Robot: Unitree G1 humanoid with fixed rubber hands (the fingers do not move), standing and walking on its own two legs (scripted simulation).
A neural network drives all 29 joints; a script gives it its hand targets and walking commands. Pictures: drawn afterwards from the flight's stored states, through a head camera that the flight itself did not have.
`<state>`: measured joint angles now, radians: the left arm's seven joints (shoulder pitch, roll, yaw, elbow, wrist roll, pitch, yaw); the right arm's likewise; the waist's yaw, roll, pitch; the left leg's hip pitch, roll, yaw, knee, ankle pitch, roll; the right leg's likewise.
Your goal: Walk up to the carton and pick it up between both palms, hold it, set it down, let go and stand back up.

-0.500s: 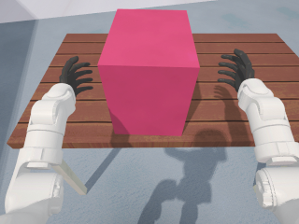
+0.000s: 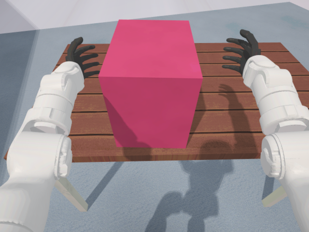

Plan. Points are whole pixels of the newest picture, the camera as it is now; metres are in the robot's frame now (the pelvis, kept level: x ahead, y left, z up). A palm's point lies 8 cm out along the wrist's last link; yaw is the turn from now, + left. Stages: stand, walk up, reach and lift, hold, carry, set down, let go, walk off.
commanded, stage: reach and lift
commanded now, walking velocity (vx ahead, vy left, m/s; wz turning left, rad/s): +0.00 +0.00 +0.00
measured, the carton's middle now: (152, 84) +0.54 +0.05 +0.08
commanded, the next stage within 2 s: none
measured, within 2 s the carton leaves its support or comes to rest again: neither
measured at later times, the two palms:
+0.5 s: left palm (78, 56) +0.47 +0.24 +0.22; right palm (240, 45) +0.49 -0.17 +0.25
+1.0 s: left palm (78, 73) +0.48 +0.26 +0.16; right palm (232, 75) +0.50 -0.18 +0.16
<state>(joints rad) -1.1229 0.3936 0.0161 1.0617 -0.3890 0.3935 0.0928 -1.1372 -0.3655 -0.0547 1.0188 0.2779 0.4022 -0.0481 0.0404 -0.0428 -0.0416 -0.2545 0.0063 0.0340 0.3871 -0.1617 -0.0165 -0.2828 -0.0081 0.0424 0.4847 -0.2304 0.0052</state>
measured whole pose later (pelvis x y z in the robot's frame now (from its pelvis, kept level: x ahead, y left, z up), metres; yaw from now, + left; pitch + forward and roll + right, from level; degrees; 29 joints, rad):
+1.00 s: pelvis +0.02 +0.01 +0.00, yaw +0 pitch +12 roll +1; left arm -1.31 0.40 -0.14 1.54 -0.46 -0.06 0.03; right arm -1.19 -0.36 -0.01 1.31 0.28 0.07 -0.01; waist 0.04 -0.04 -0.10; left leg -0.47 0.01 0.03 0.44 -0.18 -0.02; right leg -0.47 0.00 0.04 0.48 -0.22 0.01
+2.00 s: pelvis +0.01 +0.01 -0.01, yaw +0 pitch +19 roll +0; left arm -1.24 0.29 -0.12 1.44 -0.26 -0.13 0.09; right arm -1.16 -0.22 -0.02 1.33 0.28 -0.07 -0.05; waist 0.04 -0.07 -0.16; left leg -0.62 0.02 0.03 0.45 -0.17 -0.01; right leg -0.62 0.00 0.04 0.48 -0.20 0.01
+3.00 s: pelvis +0.01 +0.01 -0.01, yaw +0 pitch +19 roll +0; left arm -1.19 0.22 0.26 1.28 0.11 -0.08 0.05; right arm -1.08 -0.09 -0.49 1.17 -0.15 -0.12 -0.04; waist 0.04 -0.07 -0.15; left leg -0.62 0.02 0.03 0.45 -0.16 -0.01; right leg -0.62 0.00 0.04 0.48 -0.20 0.01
